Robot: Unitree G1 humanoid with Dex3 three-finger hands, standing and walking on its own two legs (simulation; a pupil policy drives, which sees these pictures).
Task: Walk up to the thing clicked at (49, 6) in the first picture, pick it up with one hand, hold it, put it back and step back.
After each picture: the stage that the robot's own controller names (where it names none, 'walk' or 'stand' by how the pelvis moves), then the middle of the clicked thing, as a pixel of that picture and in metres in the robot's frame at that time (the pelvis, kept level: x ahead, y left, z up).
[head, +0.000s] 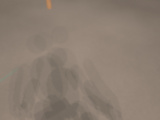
stand; (48, 0) +2.22 +0.54 -0.66
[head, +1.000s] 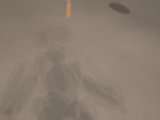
walk; (68, 8) +2.08 +0.24 -0.62
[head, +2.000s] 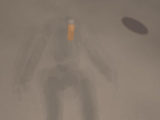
walk; (70, 30) +1.42 +0.11 -0.64
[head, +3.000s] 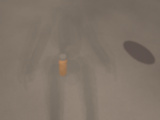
walk; (62, 65) +0.94 +0.15 -0.64
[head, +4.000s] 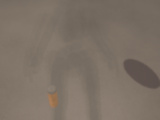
walk; (52, 96) +0.62 +0.21 -0.64
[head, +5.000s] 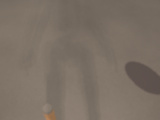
stand; (49, 114) +0.44 +0.22 -0.64
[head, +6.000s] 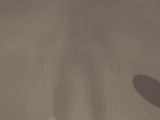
stand; out of the picture +0.41 +0.22 -0.66
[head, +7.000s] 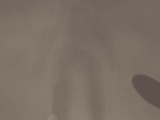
stand; out of the picture +0.42 +0.21 -0.66
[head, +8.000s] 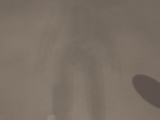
stand; out of the picture +0.42 +0.22 -0.66
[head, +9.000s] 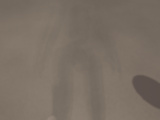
stand; out of the picture +0.41 +0.22 -0.66
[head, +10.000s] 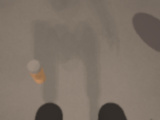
go down; (37, 72) +0.46 +0.22 -0.43
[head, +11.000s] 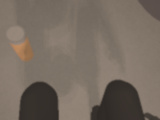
go down; (21, 46) +0.50 +0.25 -0.27
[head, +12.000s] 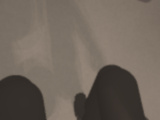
close in; out of the picture +0.48 +0.28 -0.18
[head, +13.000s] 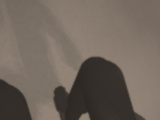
close; out of the picture +0.47 +0.31 -0.16
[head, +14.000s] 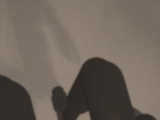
lift; out of the picture +0.44 +0.30 -0.17
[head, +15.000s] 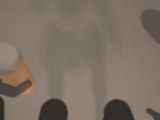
lift; (16, 73) +0.34 +0.21 +0.00
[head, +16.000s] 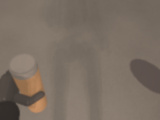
hold; (31, 87) +0.31 +0.18 +0.02
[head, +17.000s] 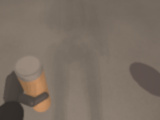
hold; (36, 87) +0.32 +0.17 +0.02
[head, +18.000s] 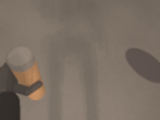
crouch; (29, 77) +0.36 +0.18 -0.01
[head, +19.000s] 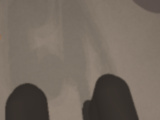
lower; out of the picture +0.50 +0.26 -0.04
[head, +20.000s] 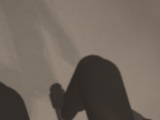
lower; out of the picture +0.47 +0.30 -0.17
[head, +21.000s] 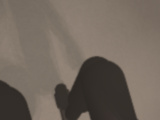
lower; out of the picture +0.47 +0.30 -0.17
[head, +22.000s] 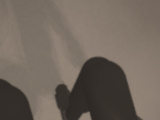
lower; out of the picture +0.46 +0.30 -0.17
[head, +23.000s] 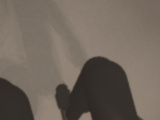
lower; out of the picture +0.46 +0.30 -0.17
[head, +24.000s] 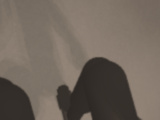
draw back; out of the picture +0.46 +0.27 -0.17
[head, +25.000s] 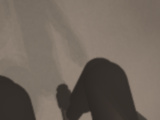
stand; out of the picture +0.46 +0.28 -0.17
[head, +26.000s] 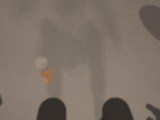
walk; (45, 70) +0.47 +0.20 -0.40
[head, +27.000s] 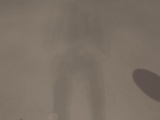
stand; out of the picture +0.42 +0.18 -0.60
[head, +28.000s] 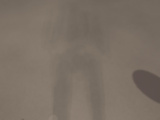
stand; out of the picture +0.40 +0.19 -0.60
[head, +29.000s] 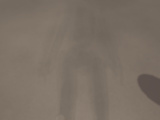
stand; out of the picture +0.42 +0.17 -0.65
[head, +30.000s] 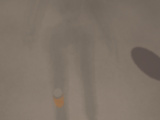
walk; (58, 98) +0.46 +0.13 -0.64
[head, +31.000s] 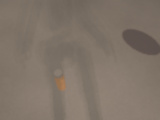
walk; (60, 80) +0.64 +0.20 -0.62
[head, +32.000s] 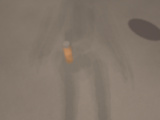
walk; (68, 52) +0.97 +0.23 -0.63
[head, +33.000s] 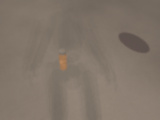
stand; (62, 59) +1.02 +0.20 -0.65
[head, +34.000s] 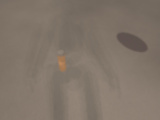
stand; (61, 61) +1.04 +0.22 -0.66
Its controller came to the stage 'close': yes
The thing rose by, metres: 0.69
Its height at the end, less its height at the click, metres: +0.00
